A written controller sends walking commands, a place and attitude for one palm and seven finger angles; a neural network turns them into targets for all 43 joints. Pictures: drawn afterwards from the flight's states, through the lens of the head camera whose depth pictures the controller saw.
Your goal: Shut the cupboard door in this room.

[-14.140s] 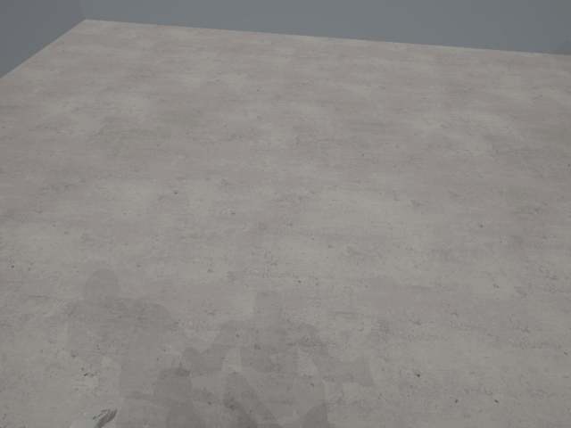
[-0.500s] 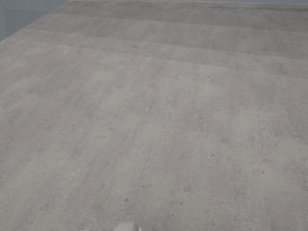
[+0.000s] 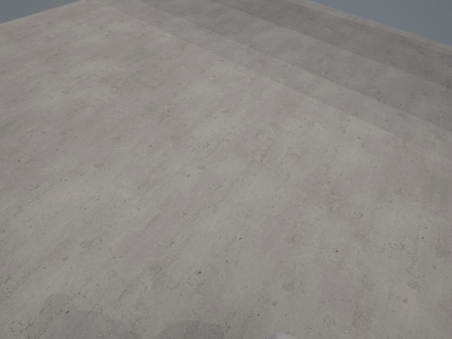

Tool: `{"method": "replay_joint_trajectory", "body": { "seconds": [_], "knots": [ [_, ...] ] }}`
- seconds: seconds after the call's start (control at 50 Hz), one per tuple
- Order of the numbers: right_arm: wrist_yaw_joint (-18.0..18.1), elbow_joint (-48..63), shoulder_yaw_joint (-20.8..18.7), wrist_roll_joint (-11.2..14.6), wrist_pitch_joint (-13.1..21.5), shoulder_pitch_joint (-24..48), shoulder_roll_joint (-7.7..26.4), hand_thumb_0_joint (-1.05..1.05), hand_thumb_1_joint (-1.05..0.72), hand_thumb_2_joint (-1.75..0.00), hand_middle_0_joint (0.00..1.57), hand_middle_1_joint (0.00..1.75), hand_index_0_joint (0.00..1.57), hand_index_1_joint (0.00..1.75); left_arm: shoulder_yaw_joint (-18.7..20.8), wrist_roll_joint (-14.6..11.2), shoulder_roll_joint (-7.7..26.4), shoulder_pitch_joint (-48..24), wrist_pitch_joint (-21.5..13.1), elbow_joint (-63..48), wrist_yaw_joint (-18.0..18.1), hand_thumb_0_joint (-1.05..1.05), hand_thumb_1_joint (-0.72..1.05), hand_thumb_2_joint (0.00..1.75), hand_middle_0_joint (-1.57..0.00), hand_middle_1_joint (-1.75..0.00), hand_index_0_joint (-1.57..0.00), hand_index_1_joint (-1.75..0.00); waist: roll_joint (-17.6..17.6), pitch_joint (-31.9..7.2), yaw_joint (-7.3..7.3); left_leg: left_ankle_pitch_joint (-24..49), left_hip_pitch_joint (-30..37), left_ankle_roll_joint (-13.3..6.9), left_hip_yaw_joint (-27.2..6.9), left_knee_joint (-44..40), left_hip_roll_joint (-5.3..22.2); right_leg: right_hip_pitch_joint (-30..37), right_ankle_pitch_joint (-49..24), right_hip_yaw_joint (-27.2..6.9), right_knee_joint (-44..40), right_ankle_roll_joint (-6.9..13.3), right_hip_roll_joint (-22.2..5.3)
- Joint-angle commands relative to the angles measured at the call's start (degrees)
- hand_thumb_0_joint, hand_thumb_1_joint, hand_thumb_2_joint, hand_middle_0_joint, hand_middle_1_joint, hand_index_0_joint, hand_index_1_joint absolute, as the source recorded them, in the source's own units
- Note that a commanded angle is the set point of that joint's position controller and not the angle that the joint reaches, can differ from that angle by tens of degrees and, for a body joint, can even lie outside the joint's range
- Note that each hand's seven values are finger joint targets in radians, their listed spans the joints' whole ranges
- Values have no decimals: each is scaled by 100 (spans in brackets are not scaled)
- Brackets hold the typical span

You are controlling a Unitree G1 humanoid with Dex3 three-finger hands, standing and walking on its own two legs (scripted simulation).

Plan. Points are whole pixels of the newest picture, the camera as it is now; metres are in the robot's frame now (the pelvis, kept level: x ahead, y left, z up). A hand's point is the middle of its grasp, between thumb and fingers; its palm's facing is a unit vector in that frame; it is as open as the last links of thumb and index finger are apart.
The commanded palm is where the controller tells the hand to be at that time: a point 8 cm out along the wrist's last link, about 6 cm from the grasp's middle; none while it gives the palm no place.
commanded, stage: turn or walk to find it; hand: left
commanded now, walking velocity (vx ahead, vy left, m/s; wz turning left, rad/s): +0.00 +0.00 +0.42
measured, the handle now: out of the picture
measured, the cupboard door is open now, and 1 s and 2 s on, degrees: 75 75 75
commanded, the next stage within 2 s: none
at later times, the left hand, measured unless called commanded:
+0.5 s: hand out of the picture +0.03 +0.13 -0.14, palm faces +0.21 -0.94 -0.28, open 7.4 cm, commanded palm none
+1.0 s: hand out of the picture -0.12 +0.18 -0.18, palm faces +0.47 -0.85 -0.24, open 7.4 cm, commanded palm none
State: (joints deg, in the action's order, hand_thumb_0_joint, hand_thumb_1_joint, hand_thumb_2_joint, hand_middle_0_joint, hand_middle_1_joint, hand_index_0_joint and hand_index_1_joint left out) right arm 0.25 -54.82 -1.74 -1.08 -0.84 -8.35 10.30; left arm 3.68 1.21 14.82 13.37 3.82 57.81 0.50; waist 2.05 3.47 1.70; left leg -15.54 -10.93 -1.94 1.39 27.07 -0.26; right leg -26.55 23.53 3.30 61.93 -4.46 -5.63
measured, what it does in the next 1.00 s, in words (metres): steps on the spot, turning left: right foot, then left foot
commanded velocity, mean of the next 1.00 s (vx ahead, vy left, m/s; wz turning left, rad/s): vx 0.00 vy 0.00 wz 0.42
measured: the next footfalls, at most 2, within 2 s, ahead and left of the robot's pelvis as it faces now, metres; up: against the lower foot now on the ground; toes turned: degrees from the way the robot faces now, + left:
right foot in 0.28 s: +0.04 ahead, -0.15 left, +0.00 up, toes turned +3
left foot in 0.82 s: -0.08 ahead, +0.08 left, +0.00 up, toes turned +26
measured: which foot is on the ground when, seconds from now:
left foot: down 0.00-0.28, up 0.30-0.80, down 0.82-1.00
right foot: up 0.00-0.26, down 0.28-0.82, up 0.84-1.00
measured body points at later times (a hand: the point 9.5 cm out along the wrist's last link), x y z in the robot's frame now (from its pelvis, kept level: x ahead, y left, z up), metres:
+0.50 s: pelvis -0.02 -0.07 +0.00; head +0.00 -0.11 +0.45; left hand +0.02 +0.18 -0.12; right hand +0.04 -0.32 -0.17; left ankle -0.09 +0.09 -0.64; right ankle +0.00 -0.15 -0.74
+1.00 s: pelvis -0.06 -0.03 +0.00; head -0.04 +0.00 +0.45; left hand -0.15 +0.22 -0.16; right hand +0.13 -0.21 -0.13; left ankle -0.11 +0.06 -0.74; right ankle -0.01 -0.16 -0.67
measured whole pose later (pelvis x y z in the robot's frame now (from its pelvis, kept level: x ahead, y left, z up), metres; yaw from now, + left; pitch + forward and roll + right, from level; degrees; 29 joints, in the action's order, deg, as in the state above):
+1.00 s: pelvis -0.06 -0.03 +0.00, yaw +26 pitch +0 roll -1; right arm 0.2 -55.1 -2.0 -1.2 -0.9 -8.4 10.4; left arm 3.6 1.1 14.9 12.7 3.8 57.4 0.4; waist 2.0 4.0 1.4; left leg -15.9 -11.7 -1.3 0.7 28.2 0.3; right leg -26.0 25.3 4.2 59.9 -4.3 -5.4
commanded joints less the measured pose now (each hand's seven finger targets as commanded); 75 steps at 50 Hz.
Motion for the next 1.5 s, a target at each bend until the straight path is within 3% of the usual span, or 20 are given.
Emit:
{"method": "replay_joint_trajectory", "body": {
  "seconds": [0.0,0.14,0.22,0.24,0.26,0.28,0.34,0.4,0.66,0.76,0.8,0.82,0.96,1.08,1.18,1.2,1.24,1.26,1.34,1.48],
  "knots": [
    [110,166,-298,22,83,-494,1173,0,-90,-90,20,30,20,30,60,-41,326,-178,-192,-492,39,0,90,90,-20,-30,-20,-30,-876,-438,-239,3391,820,-639,-1156,-744,1367,-540,-153,-187,82,-100,-36],
    [88,189,-388,-44,14,-598,1201,0,-90,-90,20,30,20,30,7,-85,185,-602,-233,-781,69,0,90,90,-20,-30,-20,-30,-1077,-458,-381,3356,563,-799,-1729,-495,1382,104,344,-148,-1484,-33,183],
    [59,278,-419,-10,-21,-312,1174,0,-90,-90,20,30,20,30,36,-111,245,29,-329,-630,79,0,90,90,-20,-30,-20,-30,-1016,-679,-33,2574,-279,-469,-1760,-46,1009,1591,-949,21,-3369,55,339],
    [35,285,-407,37,-15,-326,1005,0,-90,-90,20,30,20,30,79,-79,451,274,-393,-579,97,0,90,90,-20,-30,-20,-30,-537,-778,59,1633,-879,-175,-1554,345,693,2397,-1523,-257,-4055,118,10],
    [-1,380,-341,74,-4,-433,609,0,-90,-90,20,30,20,30,183,16,948,470,-458,-557,151,0,90,90,-20,-30,-20,-30,938,-980,125,-271,-1885,243,-734,1440,-57,3181,-2056,-1561,-4349,544,-1359],
    [23,510,-362,49,-41,-264,664,0,-90,-90,20,30,20,30,209,3,1196,455,-445,-626,157,0,90,90,-20,-30,-20,-30,1361,-773,186,-1967,-2136,375,-508,2610,-292,2575,-2854,-2274,-4433,1220,-2283],
    [-51,174,-469,-22,-236,-545,785,0,-90,-90,20,30,20,30,138,-46,704,-462,-402,-889,177,0,90,90,-20,-30,-20,-30,731,-40,-234,-1110,-2033,359,-756,4197,69,1220,-948,-1431,-4803,1140,-1631],
    [-108,-24,-432,-37,-266,-836,693,0,-90,-90,20,30,20,30,47,-44,420,-537,-466,-916,145,0,90,90,-20,-30,-20,-30,629,-12,-330,-409,-1987,507,-499,4425,138,1302,-1369,-499,-4667,929,-1156],
    [-92,175,-265,42,-182,-58,562,0,-90,-90,20,30,20,30,176,59,768,323,-416,-508,146,0,90,90,-20,-30,-20,-30,807,-373,142,-1176,-1392,570,88,2083,335,2142,-2456,-213,-4251,1324,-1647],
    [-70,67,-252,63,-34,-651,670,0,-90,-90,20,30,20,30,198,-18,809,118,-333,-448,111,0,90,90,-20,-30,-20,-30,401,-746,-257,371,253,398,302,-253,239,1529,-2401,451,-3087,762,-1386],
    [-21,98,-458,-8,20,-900,1567,0,-90,-90,20,30,20,30,48,-79,207,1,-247,-730,60,0,90,90,-20,-30,-20,-30,-2096,-585,-465,2313,1082,-489,-2248,-1053,2176,-635,1061,785,-1085,20,-200],
    [0,44,-470,-13,-42,-978,1708,0,-90,-90,20,30,20,30,23,-32,307,-321,-176,-804,76,0,90,90,-20,-30,-20,-30,-1572,-473,-568,2270,517,-892,-2131,-1075,2486,-437,1253,283,-441,102,-196],
    [117,178,-307,9,80,-307,1229,0,-90,-90,20,30,20,30,46,-48,314,-188,-218,-514,-9,0,90,90,-20,-30,-20,-30,-1029,-492,-225,3526,789,-657,-1077,-613,1350,-476,48,-94,-95,-41,-14],
    [88,178,-385,-31,22,-474,1236,0,-90,-90,20,30,20,30,8,-78,214,-545,-217,-732,47,0,90,90,-20,-30,-20,-30,-1102,-447,-360,3341,593,-779,-1513,-529,1402,-67,296,-121,-1113,-63,123],
    [56,285,-428,-16,-26,-188,1242,0,-90,-90,20,30,20,30,25,-104,244,-6,-319,-623,56,0,90,90,-20,-30,-20,-30,-1158,-604,-70,2701,-195,-496,-1678,-99,1067,1401,-786,86,-3118,29,352],
    [41,305,-422,20,-26,-178,1115,0,-90,-90,20,30,20,30,54,-84,365,204,-370,-577,73,0,90,90,-20,-30,-20,-30,-840,-684,29,2025,-614,-271,-1591,213,815,2038,-1368,-20,-3844,63,191],
    [1,538,-333,62,-36,-181,554,0,-90,-90,20,30,20,30,228,40,1213,454,-453,-585,144,0,90,90,-20,-30,-20,-30,1494,-647,176,-1780,-2247,382,-382,2346,-351,2823,-2635,-2169,-4424,1005,-2135],
    [12,532,-404,33,-113,-77,815,0,-90,-90,20,30,20,30,179,-14,1146,430,-418,-659,154,0,90,90,-20,-30,-20,-30,934,-605,188,-1915,-1990,324,-674,3288,-125,2043,-2555,-1987,-4493,1363,-2288],
    [-110,75,-452,-31,-251,-580,765,0,-90,-90,20,30,20,30,69,-36,516,-607,-422,-924,143,0,90,90,-20,-30,-20,-30,599,21,-326,-656,-1965,415,-563,4393,160,1167,-1070,-757,-4698,952,-1298],
    [-125,122,-359,-9,-253,-301,669,0,-90,-90,20,30,20,30,97,17,617,28,-450,-735,149,0,90,90,-20,-30,-20,-30,713,-158,-34,-739,-1877,620,-200,3396,283,1836,-1758,-273,-4529,1092,-1391]
  ]
}}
